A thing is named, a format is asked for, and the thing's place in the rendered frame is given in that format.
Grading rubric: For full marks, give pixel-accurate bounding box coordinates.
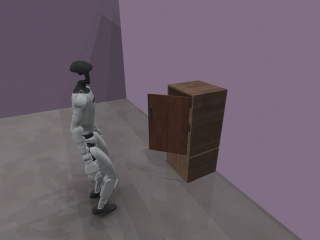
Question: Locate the left robot foot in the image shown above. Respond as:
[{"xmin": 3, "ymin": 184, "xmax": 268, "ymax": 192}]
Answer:
[{"xmin": 90, "ymin": 189, "xmax": 101, "ymax": 199}]

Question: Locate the cupboard door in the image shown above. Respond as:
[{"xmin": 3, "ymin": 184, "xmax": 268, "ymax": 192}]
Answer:
[{"xmin": 147, "ymin": 93, "xmax": 191, "ymax": 155}]

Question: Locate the left robot hand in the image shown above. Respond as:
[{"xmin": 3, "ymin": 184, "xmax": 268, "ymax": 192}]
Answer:
[{"xmin": 93, "ymin": 128, "xmax": 104, "ymax": 140}]

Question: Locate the right robot hand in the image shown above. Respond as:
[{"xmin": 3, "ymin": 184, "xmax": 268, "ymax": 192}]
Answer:
[{"xmin": 85, "ymin": 161, "xmax": 103, "ymax": 183}]

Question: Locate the humanoid robot torso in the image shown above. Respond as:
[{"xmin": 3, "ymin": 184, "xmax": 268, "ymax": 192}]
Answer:
[{"xmin": 71, "ymin": 90, "xmax": 97, "ymax": 147}]

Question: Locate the robot right forearm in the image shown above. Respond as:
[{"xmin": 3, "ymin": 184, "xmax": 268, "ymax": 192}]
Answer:
[{"xmin": 72, "ymin": 128, "xmax": 93, "ymax": 164}]

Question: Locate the robot right upper arm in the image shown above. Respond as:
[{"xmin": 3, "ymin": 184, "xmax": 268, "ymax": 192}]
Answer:
[{"xmin": 70, "ymin": 94, "xmax": 88, "ymax": 134}]

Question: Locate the handle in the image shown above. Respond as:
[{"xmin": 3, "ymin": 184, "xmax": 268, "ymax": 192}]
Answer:
[{"xmin": 149, "ymin": 106, "xmax": 153, "ymax": 121}]

